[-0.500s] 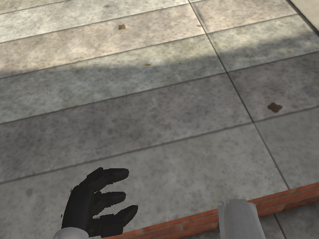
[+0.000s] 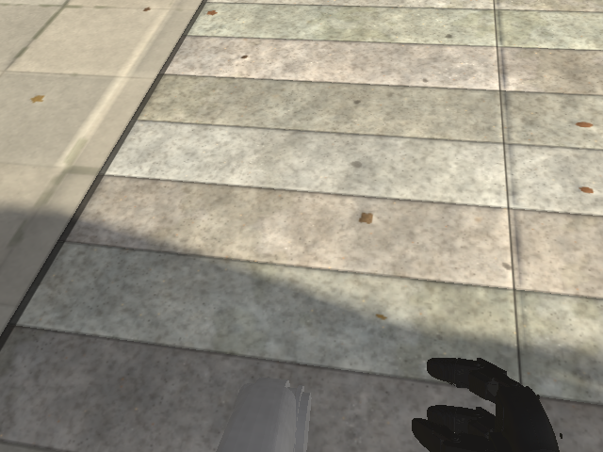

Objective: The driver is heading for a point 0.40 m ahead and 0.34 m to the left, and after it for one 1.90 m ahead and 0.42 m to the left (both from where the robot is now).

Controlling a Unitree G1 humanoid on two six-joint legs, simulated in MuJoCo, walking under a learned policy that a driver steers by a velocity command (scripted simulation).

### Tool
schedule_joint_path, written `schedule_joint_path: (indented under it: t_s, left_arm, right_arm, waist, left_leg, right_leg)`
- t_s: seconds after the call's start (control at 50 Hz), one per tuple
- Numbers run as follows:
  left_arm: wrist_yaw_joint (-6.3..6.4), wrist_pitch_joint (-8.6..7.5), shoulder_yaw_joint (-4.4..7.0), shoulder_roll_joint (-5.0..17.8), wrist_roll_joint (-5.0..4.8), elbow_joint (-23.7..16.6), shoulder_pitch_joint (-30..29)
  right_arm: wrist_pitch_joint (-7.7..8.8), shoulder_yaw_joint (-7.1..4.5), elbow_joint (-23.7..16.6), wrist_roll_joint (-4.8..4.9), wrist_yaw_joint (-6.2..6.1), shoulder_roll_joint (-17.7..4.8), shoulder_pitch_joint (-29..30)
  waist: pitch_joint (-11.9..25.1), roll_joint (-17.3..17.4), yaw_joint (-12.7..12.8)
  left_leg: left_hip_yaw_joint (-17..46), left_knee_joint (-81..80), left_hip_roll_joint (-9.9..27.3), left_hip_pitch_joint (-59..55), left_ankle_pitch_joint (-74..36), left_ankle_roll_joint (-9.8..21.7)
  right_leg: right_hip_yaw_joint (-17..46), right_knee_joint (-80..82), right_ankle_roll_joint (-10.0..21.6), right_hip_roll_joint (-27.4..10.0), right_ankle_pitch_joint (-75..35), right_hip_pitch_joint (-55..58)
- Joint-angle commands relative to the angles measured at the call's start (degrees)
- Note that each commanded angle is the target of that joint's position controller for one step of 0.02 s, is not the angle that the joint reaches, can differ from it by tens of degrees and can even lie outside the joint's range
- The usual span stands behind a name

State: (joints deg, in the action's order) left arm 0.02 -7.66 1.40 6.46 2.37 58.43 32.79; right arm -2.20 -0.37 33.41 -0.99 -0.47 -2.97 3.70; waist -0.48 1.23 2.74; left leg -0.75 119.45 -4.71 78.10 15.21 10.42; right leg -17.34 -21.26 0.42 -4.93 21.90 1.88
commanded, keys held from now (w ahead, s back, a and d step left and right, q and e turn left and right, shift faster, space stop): w+q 0.68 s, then q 0.12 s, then e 0.20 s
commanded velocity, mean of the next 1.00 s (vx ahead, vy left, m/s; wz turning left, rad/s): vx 0.43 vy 0.00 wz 0.52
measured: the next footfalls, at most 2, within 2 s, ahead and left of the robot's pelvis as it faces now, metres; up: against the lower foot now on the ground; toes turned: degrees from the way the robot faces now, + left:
left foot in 0.12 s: +0.27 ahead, +0.04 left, +0.19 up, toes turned +7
right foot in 0.66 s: +0.60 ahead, -0.07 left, +0.20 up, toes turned +26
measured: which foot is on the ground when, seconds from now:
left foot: up 0.00-0.10, down 0.12-0.66, up 0.68-1.00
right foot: down 0.00-0.12, up 0.14-0.64, down 0.66-1.00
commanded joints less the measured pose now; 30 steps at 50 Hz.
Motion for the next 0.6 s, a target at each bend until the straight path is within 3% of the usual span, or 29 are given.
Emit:
schedule_joint_path:
  t_s: [0.02,0.04,0.06,0.08,0.1,0.12,0.14,0.16,0.18,0.2,0.22,0.24,0.26,0.28,0.3,0.32,0.34,0.38,0.4,0.42,0.48,0.5,0.54,0.58,0.6]
  left_arm:
    - [2.41,0.85,1.39,8.2,-1.73,0.3,7.7]
    - [2.86,1.01,0.46,6.1,-2.88,-1.6,3.0]
    - [3.93,1.03,0.79,9.4,-4.73,-3.1,4.0]
    - [4.64,0.9,1.58,14.0,-5.3,-4.2,4.9]
    - [4.33,1.43,2.66,18.2,-5.79,-5.8,2.9]
    - [2.68,1.96,3.53,20.4,-6.24,-8.4,-1.4]
    - [1.19,1.72,3.89,19.4,-5.58,-12.3,-5.8]
    - [-0.9,0.87,3.79,15.6,-3.19,-17.6,-12.5]
    - [-2.6,-0.7,4.3,13.6,-0.43,-21.7,-20.7]
    - [-2.97,-1.85,3.2,8.4,0.77,-26.2,-22.8]
    - [-2.28,-1.78,1.95,5.5,0.56,-27.0,-22.9]
    - [-1.24,-1.95,0.61,3.0,0.23,-29.4,-24.0]
    - [-0.23,-1.16,-0.88,0.4,0.67,-30.4,-23.7]
    - [0.75,0.14,-2.13,-1.5,0.94,-30.7,-20.8]
    - [1.05,1.25,-2.18,0.1,0.98,-30.3,-19.9]
    - [1.27,2.71,-1.94,2.6,1.11,-30.0,-19.1]
    - [1.57,3.59,-1.13,5.6,1.19,-29.0,-19.8]
    - [0.77,4.45,-0.63,8.6,1.9,-30.4,-26.3]
    - [0.3,4.49,-0.72,8.6,1.52,-30.2,-29.7]
    - [-0.47,4.29,-1.3,6.9,1.16,-30.5,-31.5]
    - [-2.39,4.46,-2.31,4.7,-0.2,-31.3,-38.5]
    - [-2.78,4.39,-2.25,5.3,-0.53,-31.2,-40.4]
    - [-2.96,3.83,-2.05,6.1,-0.54,-31.4,-43.8]
    - [-2.23,2.69,-1.73,6.6,-0.89,-29.7,-40.6]
    - [-1.62,2.3,-0.88,8.3,-1.06,-28.6,-38.0]
  right_arm:
    - [-2.31,0.92,-8.6,1.15,1.14,-1.5,11.9]
    - [-2.44,0.55,-5.6,1.89,1.7,-3.3,6.7]
    - [-2.0,0.76,-4.7,3.12,2.08,-2.9,4.5]
    - [-2.01,-0.14,-3.7,3.29,1.41,-4.5,-0.6]
    - [-2.04,-1.15,-1.8,3.06,0.68,-6.3,-9.4]
    - [-0.82,-2.51,0.6,2.9,0.92,-10.2,-17.6]
    - [0.12,-4.43,2.0,2.97,1.49,-14.7,-21.8]
    - [-0.27,-6.89,1.9,3.05,1.28,-20.2,-20.3]
    - [-0.62,-7.48,0.3,1.74,1.07,-20.2,-13.7]
    - [0.73,-7.12,1.0,0.6,0.66,-18.5,-12.1]
    - [2.2,-6.63,4.4,0.2,-0.28,-16.3,-14.8]
    - [3.89,-5.57,7.0,-0.67,-1.05,-13.0,-17.0]
    - [5.42,-4.37,9.3,-1.4,-1.35,-9.8,-17.5]
    - [6.32,-4.19,10.1,-1.85,-1.05,-10.2,-16.4]
    - [6.88,-4.08,9.8,-1.64,-1.26,-10.2,-15.5]
    - [7.38,-4.49,10.0,-1.05,-0.86,-13.2,-14.9]
    - [8.15,-4.07,9.2,-0.16,-0.5,-13.3,-15.0]
    - [9.79,-4.18,10.4,0.91,0.22,-14.7,-19.1]
    - [10.05,-4.56,10.2,1.03,-0.22,-15.7,-22.0]
    - [10.0,-4.98,10.3,1.14,-0.51,-16.5,-24.5]
    - [7.98,-6.37,10.2,0.55,-1.01,-18.8,-30.7]
    - [7.37,-6.56,9.9,0.48,-0.99,-19.0,-31.4]
    - [6.7,-6.96,8.9,0.16,-0.89,-19.0,-31.4]
    - [6.65,-7.06,7.7,0.44,-1.02,-19.3,-29.2]
    - [6.79,-7.43,7.5,0.49,-0.91,-20.4,-28.6]
  waist:
    - [-5.3,-9.1,0.6]
    - [-4.9,-5.9,-2.1]
    - [-0.8,-7.1,-3.0]
    - [3.2,-10.3,-6.6]
    - [9.5,-14.9,-10.7]
    - [14.0,-17.0,-12.8]
    - [16.3,-14.8,-14.1]
    - [14.6,-0.7,-13.2]
    - [16.2,0.7,-11.3]
    - [13.6,-2.9,-7.7]
    - [7.7,-8.4,-6.1]
    - [2.5,-9.9,-4.7]
    - [0.0,-10.7,-1.9]
    - [-0.4,-10.4,1.5]
    - [-1.4,-10.3,2.4]
    - [-3.1,-9.7,2.8]
    - [-4.0,-11.5,2.6]
    - [-3.3,-8.8,-0.6]
    - [-1.8,-8.6,-2.9]
    - [0.1,-6.0,-4.5]
    - [1.6,2.6,-9.2]
    - [1.2,4.8,-10.0]
    - [0.9,6.7,-10.8]
    - [3.5,8.6,-9.4]
    - [4.9,8.8,-8.0]
  left_leg:
    - [-13.2,-15.9,5.5,-2.5,11.0,1.7]
    - [-18.9,-29.7,3.5,-16.8,13.1,2.7]
    - [-22.0,-37.1,0.3,-30.2,13.1,3.1]
    - [-22.9,-39.8,-2.6,-38.6,15.4,2.6]
    - [-19.1,-43.9,-4.5,-44.4,20.0,3.2]
    - [-13.0,-52.5,-6.8,-51.9,22.3,4.4]
    - [1.2,-63.0,-4.6,-63.2,23.9,5.8]
    - [33.8,-82.6,5.5,-66.8,46.3,13.5]
    - [57.3,-98.0,10.4,-65.8,51.4,15.7]
    - [57.7,-101.3,11.5,-63.5,43.1,13.7]
    - [53.9,-99.6,11.7,-58.4,36.1,12.0]
    - [51.6,-98.4,11.3,-53.3,26.9,12.2]
    - [45.0,-95.3,9.9,-50.4,16.7,10.9]
    - [37.2,-95.1,8.1,-47.5,10.1,9.1]
    - [33.5,-96.6,8.1,-44.4,8.4,7.8]
    - [28.4,-98.6,6.8,-43.5,7.8,7.3]
    - [25.3,-100.2,6.1,-43.8,3.0,6.4]
    - [21.9,-102.8,4.9,-44.7,-3.9,6.0]
    - [21.8,-103.4,5.1,-47.3,-9.1,5.0]
    - [21.4,-103.9,5.5,-51.7,-12.5,3.5]
    - [20.6,-103.7,5.6,-66.9,-21.3,1.0]
    - [20.8,-103.2,5.6,-70.6,-23.1,1.1]
    - [22.0,-101.5,6.6,-75.9,-27.1,1.9]
    - [21.5,-97.7,6.0,-75.7,-32.5,0.4]
    - [22.5,-94.3,6.1,-75.0,-37.3,-0.6]
  right_leg:
    - [3.8,22.0,5.4,-9.5,-34.9,0.8]
    - [-2.6,18.7,4.3,-6.1,-55.3,-3.7]
    - [-2.0,13.9,5.0,-8.4,-88.0,-4.1]
    - [-0.5,6.7,5.2,-12.1,-107.7,-2.6]
    - [1.3,-4.2,6.0,-13.8,-118.1,2.9]
    - [2.8,-18.2,7.1,-14.4,-118.2,4.7]
    - [3.4,-33.9,7.3,-10.2,-97.1,-7.3]
    - [5.7,-60.6,4.0,4.4,-43.7,-29.5]
    - [19.1,-83.8,2.5,11.5,-17.1,-40.5]
    - [24.7,-91.4,2.7,9.1,-17.2,-46.9]
    - [24.8,-92.0,2.9,7.8,-17.2,-49.8]
    - [24.8,-98.4,3.3,7.7,-12.5,-54.8]
    - [25.7,-99.6,3.7,6.4,-10.3,-57.7]
    - [26.4,-97.2,3.5,4.9,-9.4,-57.3]
    - [26.7,-92.9,2.3,3.1,-8.9,-56.4]
    - [24.6,-83.3,1.2,1.4,-7.7,-56.3]
    - [23.5,-74.3,0.2,-0.8,-11.2,-55.1]
    - [20.0,-56.4,-0.1,-2.7,-19.8,-50.1]
    - [18.4,-50.2,0.1,-2.3,-21.7,-47.2]
    - [17.9,-44.6,0.5,-1.7,-24.4,-45.2]
    - [15.1,-29.7,0.9,2.0,-21.3,-45.4]
    - [14.7,-25.7,0.4,3.1,-19.4,-45.6]
    - [14.5,-19.3,-0.3,4.7,-16.8,-44.6]
    - [15.5,-11.2,0.2,6.4,-16.8,-33.4]
    - [16.2,-8.7,0.4,8.0,-15.3,-26.7]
